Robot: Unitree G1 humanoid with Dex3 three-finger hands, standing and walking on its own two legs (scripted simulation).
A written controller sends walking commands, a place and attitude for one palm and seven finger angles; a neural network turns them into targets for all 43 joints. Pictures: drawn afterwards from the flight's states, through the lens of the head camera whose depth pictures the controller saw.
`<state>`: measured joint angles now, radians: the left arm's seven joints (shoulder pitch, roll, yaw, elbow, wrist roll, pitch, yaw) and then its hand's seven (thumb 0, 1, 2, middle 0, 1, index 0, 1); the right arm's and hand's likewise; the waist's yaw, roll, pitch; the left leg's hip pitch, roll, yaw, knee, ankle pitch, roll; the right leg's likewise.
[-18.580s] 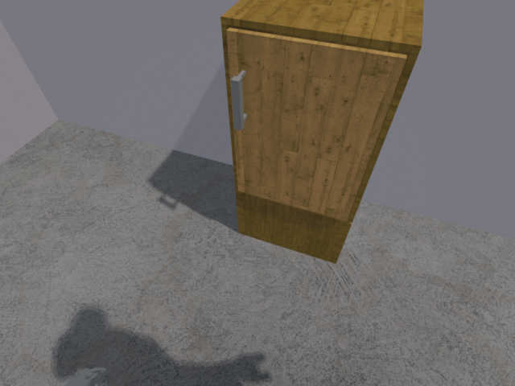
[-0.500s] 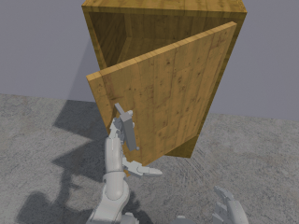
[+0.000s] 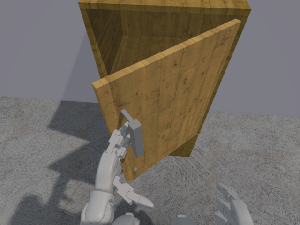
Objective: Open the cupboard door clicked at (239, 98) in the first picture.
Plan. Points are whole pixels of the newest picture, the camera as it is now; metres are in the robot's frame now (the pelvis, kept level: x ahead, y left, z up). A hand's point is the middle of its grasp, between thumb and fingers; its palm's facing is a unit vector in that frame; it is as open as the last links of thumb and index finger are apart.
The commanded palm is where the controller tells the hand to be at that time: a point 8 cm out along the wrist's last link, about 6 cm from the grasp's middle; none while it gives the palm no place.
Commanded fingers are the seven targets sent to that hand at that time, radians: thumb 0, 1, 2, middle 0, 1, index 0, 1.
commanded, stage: slide the hand sideways off the handle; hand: left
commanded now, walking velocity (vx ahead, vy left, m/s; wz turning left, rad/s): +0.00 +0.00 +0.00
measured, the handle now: (132, 134) +0.33 +0.06 +0.07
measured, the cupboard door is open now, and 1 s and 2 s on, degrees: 41 41 41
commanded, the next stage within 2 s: draw the hand back to the body in 0.62 s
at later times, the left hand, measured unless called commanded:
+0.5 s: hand (115, 182) +0.22 +0.09 +0.06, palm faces -0.09 -1.00 -0.01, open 16.1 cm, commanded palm +0.19 +0.16 +0.06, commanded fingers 0.00 -0.50 0.30 -0.15 -0.30 -0.15 -0.30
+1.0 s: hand (90, 188) +0.19 +0.13 +0.10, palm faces -0.05 -1.00 -0.07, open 16.3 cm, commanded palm +0.17 +0.19 +0.11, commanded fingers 0.00 -0.50 0.30 -0.15 -0.30 -0.15 -0.30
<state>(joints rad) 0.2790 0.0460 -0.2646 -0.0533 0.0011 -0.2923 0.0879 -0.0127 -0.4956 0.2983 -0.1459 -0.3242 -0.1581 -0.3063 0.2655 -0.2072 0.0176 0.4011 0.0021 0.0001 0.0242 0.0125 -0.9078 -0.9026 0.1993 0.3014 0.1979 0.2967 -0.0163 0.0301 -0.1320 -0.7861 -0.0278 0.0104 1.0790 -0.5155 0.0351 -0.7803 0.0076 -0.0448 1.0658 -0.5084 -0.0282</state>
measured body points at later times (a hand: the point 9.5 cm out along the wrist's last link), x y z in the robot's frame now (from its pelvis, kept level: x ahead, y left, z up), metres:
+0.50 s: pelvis +0.01 -0.01 -0.01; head +0.07 -0.02 +0.44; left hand +0.21 +0.14 +0.06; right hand +0.19 -0.23 -0.08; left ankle +0.01 +0.10 -0.66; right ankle +0.01 -0.11 -0.66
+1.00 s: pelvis +0.00 -0.02 +0.01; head +0.03 -0.03 +0.45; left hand +0.19 +0.18 +0.10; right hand +0.19 -0.24 -0.06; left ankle +0.01 +0.10 -0.66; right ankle +0.01 -0.11 -0.66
